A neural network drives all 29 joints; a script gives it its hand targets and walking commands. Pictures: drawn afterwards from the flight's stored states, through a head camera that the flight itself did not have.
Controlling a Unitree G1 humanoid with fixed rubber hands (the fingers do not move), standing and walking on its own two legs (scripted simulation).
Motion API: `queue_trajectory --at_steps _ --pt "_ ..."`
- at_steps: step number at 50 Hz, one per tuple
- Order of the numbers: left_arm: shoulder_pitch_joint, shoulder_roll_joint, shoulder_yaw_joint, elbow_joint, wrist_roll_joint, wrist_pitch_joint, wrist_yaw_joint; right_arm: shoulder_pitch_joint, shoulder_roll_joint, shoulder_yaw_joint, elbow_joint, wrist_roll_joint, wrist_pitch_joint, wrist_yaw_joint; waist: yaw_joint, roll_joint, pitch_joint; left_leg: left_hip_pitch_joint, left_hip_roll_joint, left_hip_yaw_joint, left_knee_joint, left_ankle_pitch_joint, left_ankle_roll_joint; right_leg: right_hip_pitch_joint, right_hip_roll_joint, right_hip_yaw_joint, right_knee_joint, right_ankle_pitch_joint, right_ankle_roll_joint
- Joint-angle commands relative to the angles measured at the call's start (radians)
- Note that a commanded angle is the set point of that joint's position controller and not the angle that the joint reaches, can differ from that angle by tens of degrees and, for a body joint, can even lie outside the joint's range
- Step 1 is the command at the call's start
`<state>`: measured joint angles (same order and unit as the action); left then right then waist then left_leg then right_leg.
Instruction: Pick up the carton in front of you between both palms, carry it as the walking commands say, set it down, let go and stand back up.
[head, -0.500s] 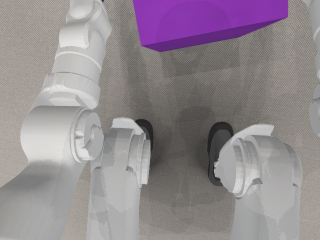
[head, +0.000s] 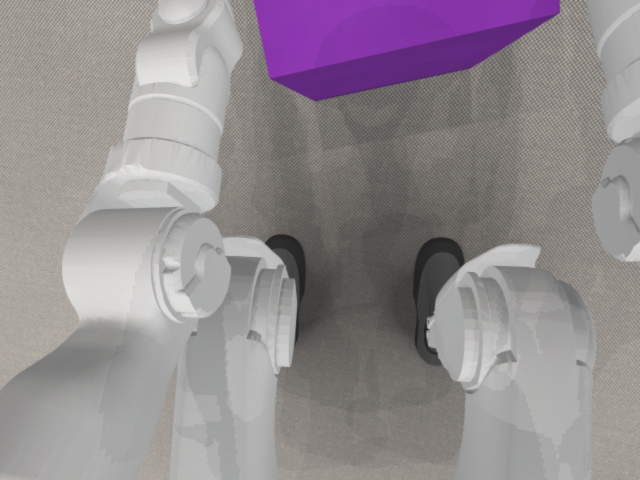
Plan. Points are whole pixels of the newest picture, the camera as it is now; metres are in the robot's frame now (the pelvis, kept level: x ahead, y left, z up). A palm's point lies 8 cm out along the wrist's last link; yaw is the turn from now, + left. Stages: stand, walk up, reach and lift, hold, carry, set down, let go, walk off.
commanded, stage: reach and lift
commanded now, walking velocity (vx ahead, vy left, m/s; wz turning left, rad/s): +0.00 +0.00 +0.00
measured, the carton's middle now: out of the picture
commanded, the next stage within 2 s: none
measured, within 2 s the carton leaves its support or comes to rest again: leaves its support in 0.20 s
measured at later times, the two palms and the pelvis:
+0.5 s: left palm out of the picture +0.54 +0.11 -0.04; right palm out of the picture +0.55 -0.18 -0.04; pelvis +0.01 +0.01 +0.03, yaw -3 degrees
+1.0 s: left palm out of the picture +0.50 +0.12 +0.11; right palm out of the picture +0.49 -0.18 +0.10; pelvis +0.01 +0.01 +0.15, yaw -5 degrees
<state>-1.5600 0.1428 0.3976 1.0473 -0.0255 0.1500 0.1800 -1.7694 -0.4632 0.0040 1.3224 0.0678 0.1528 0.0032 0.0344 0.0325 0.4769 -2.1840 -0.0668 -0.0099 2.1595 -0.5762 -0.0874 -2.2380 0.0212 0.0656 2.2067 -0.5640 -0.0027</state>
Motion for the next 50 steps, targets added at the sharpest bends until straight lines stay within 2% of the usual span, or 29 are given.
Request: queue_trajectory --at_steps 1,2,5,6,7,11,12,13,14,15,16,18,19,25,27,29,30,31,32,33,34,35,37,39,40,42,43,49,50 --pt "-0.535 -0.744 -0.208 -0.276 -0.016 0.031 -0.284 -0.193 0.978 0.007 -0.155 -0.042 0.061 0.272 -0.025 -0.156 -1.056 0.33 -0.076 0.112 -0.087 0.229 0.059 0.526 0.072 -0.044 -0.176 0.269 -0.032" --pt "-0.456 -0.804 -0.225 -0.155 -0.008 0.06 -0.291 -0.219 0.915 -0.014 -0.165 -0.034 0.049 0.278 -0.024 -0.047 -1.045 0.37 -0.063 0.125 -0.071 0.256 0.047 0.508 0.071 -0.049 -0.171 0.287 -0.036" --pt "-0.465 -0.852 -0.224 -0.245 -0.015 0.053 -0.301 -0.231 1.063 0.064 -0.298 0.013 0.058 0.284 0.053 -0.066 -1.129 0.364 -0.075 0.134 -0.105 0.296 0.062 0.559 0.078 -0.026 -0.173 0.342 -0.036" --pt "-0.418 -0.923 -0.262 -0.236 -0.061 0.062 -0.306 -0.251 1.046 0.072 -0.336 0.001 0.055 0.275 -0.004 -0.105 -1.213 0.39 -0.092 0.12 -0.099 0.319 0.07 0.598 0.082 -0.086 -0.154 0.368 -0.018" --pt "-0.52 -0.908 -0.299 -0.282 -0.08 0.06 -0.305 -0.244 1.081 0.066 -0.312 0.015 0.067 0.261 -0.009 -0.041 -1.241 0.409 -0.077 0.142 -0.076 0.342 0.046 0.648 0.081 -0.034 -0.184 0.383 -0.037" --pt "-0.542 -0.946 -0.382 -0.355 -0.151 0.081 -0.294 -0.329 1.155 0.195 -0.54 0.083 0.068 0.231 0.019 -0.189 -1.588 0.476 -0.087 0.139 -0.063 0.472 0.063 0.847 0.073 -0.071 -0.147 0.566 -0.009" --pt "-0.493 -0.996 -0.438 -0.424 -0.15 0.081 -0.288 -0.312 1.186 0.224 -0.571 0.093 0.073 0.23 -0.016 -0.158 -1.736 0.515 -0.09 0.13 -0.089 0.504 0.063 0.916 0.091 -0.085 -0.149 0.624 -0.007" --pt "-0.465 -1.036 -0.467 -0.428 -0.152 0.1 -0.29 -0.341 1.182 0.274 -0.661 0.112 0.077 0.224 0.037 -0.154 -1.852 0.565 -0.094 0.131 -0.091 0.58 0.056 0.983 0.084 -0.072 -0.137 0.699 0.005" --pt "-0.515 -1.046 -0.477 -0.469 -0.19 0.115 -0.29 -0.33 1.182 0.266 -0.709 0.102 0.091 0.214 -0.037 -0.167 -1.913 0.52 -0.093 0.127 -0.091 0.563 0.05 1.03 0.086 -0.078 -0.125 0.753 -0.002" --pt "-0.516 -1.059 -0.494 -0.511 -0.183 0.118 -0.291 -0.362 1.228 0.291 -0.781 0.114 0.1 0.206 0.016 -0.218 -2.043 0.508 -0.108 0.141 -0.113 0.554 0.053 1.124 0.101 -0.071 -0.145 0.775 0.007" --pt "-0.521 -1.071 -0.527 -0.52 -0.168 0.139 -0.284 -0.306 1.277 0.267 -0.748 0.14 0.119 0.195 0.03 -0.127 -2.069 0.583 -0.106 0.159 -0.137 0.535 0.048 1.087 0.114 -0.083 -0.171 0.713 0.012" --pt "-0.594 -0.998 -0.526 -0.625 -0.146 0.143 -0.276 -0.184 1.361 0.218 -0.612 0.084 0.174 0.195 0.013 -0.174 -1.957 0.551 -0.11 0.147 -0.183 0.453 0.056 0.967 0.119 -0.106 -0.218 0.593 0.015" --pt "-0.547 -1.05 -0.535 -0.594 -0.146 0.16 -0.288 -0.127 1.339 0.216 -0.65 0.044 0.186 0.199 -0.043 -0.174 -1.933 0.445 -0.117 0.149 -0.189 0.425 0.038 1.037 0.126 -0.084 -0.247 0.599 0.007" --pt "-0.299 -1.104 -0.33 -0.358 0.053 0.235 -0.3 -0.023 1.348 -0.003 -0.455 -0.116 0.219 0.235 -0.012 -0.063 -1.472 0.493 -0.109 0.107 -0.362 0.232 0.051 0.594 0.124 -0.133 -0.407 0.244 -0.004" --pt "-0.264 -1.039 -0.179 -0.279 0.149 0.244 -0.311 -0.017 1.334 -0.069 -0.381 -0.188 0.235 0.246 0.023 -0.146 -1.322 0.414 -0.123 0.109 -0.427 0.13 0.068 0.563 0.122 -0.124 -0.482 0.127 -0.002" --pt "-0.293 -1.048 -0.182 -0.285 0.17 0.236 -0.306 -0.012 1.315 -0.145 -0.319 -0.209 0.225 0.255 -0.008 -0.089 -1.318 0.508 -0.116 0.103 -0.481 0.054 0.064 0.51 0.141 -0.151 -0.509 0.038 -0.007" --pt "-0.284 -1.072 -0.195 -0.297 0.177 0.223 -0.305 -0.024 1.34 -0.091 -0.366 -0.186 0.212 0.26 0.055 -0.108 -1.361 0.532 -0.117 0.118 -0.475 0.129 0.068 0.539 0.129 -0.129 -0.534 0.117 0.005" --pt "-0.309 -1.1 -0.22 -0.318 0.146 0.217 -0.302 -0.013 1.333 -0.118 -0.372 -0.21 0.205 0.259 -0.034 -0.117 -1.462 0.548 -0.113 0.101 -0.486 0.143 0.059 0.609 0.132 -0.136 -0.541 0.16 -0.002" --pt "-0.329 -1.05 -0.221 -0.342 0.169 0.207 -0.303 -0.023 1.351 -0.147 -0.367 -0.212 0.203 0.248 0.012 -0.086 -1.498 0.546 -0.12 0.113 -0.511 0.133 0.05 0.665 0.14 -0.127 -0.556 0.132 -0.003" --pt "-0.318 -1.115 -0.258 -0.313 0.14 0.221 -0.305 -0.036 1.273 -0.169 -0.405 -0.22 0.194 0.247 -0.072 -0.019 -1.511 0.588 -0.113 0.098 -0.519 0.135 0.033 0.676 0.139 -0.133 -0.566 0.148 -0.018" --pt "-0.325 -1.074 -0.24 -0.358 0.152 0.207 -0.309 -0.038 1.346 -0.127 -0.351 -0.221 0.209 0.245 0.014 -0.088 -1.511 0.622 -0.118 0.108 -0.533 0.132 0.046 0.625 0.141 -0.143 -0.567 0.119 -0.001" --pt "-0.352 -1.137 -0.326 -0.391 0.124 0.22 -0.31 -0.049 1.333 -0.109 -0.468 -0.19 0.196 0.249 -0.052 0.012 -1.631 0.669 -0.107 0.103 -0.545 0.144 0.032 0.738 0.14 -0.127 -0.584 0.166 -0.012" --pt "-0.36 -1.137 -0.313 -0.395 0.111 0.235 -0.319 -0.012 1.405 -0.072 -0.405 -0.181 0.234 0.253 -0.034 -0.107 -1.646 0.647 -0.115 0.123 -0.579 0.171 0.037 0.824 0.14 -0.127 -0.634 0.195 0.007" --pt "-0.303 -1.185 -0.324 -0.358 0.121 0.246 -0.336 -0.045 1.423 -0.056 -0.514 -0.182 0.227 0.26 -0.018 -0.083 -1.673 0.664 -0.118 0.114 -0.595 0.122 0.053 0.824 0.131 -0.14 -0.648 0.149 0.015" --pt "-0.253 -1.162 -0.345 -0.371 0.118 0.253 -0.345 -0.051 1.438 -0.018 -0.485 -0.182 0.249 0.259 -0.023 -0.149 -1.677 0.642 -0.118 0.114 -0.611 0.146 0.049 0.881 0.136 -0.155 -0.655 0.174 0.029" --pt "-0.255 -1.197 -0.417 -0.442 0.081 0.261 -0.352 -0.003 1.494 0.026 -0.531 -0.123 0.252 0.264 0.019 -0.059 -1.745 0.756 -0.113 0.116 -0.598 0.25 0.048 0.895 0.136 -0.127 -0.656 0.28 0.016" --pt "-0.278 -1.237 -0.424 -0.422 0.053 0.269 -0.36 0.021 1.475 0.032 -0.543 -0.116 0.251 0.26 -0.024 -0.053 -1.753 0.741 -0.107 0.117 -0.612 0.228 0.048 0.943 0.139 -0.131 -0.671 0.298 0.016" --pt "-0.114 -1.241 -0.436 -0.397 0.068 0.282 -0.392 0.098 1.556 0.086 -0.588 -0.134 0.274 0.241 0.0 -0.157 -1.754 0.793 -0.117 0.11 -0.704 0.233 0.054 1.1 0.142 -0.123 -0.776 0.264 0.038" --pt "-0.171 -1.223 -0.451 -0.442 0.059 0.28 -0.397 0.133 1.518 0.006 -0.519 -0.165 0.276 0.24 -0.051 -0.112 -1.668 0.791 -0.115 0.104 -0.715 0.229 0.048 1.046 0.143 -0.125 -0.795 0.263 0.025"
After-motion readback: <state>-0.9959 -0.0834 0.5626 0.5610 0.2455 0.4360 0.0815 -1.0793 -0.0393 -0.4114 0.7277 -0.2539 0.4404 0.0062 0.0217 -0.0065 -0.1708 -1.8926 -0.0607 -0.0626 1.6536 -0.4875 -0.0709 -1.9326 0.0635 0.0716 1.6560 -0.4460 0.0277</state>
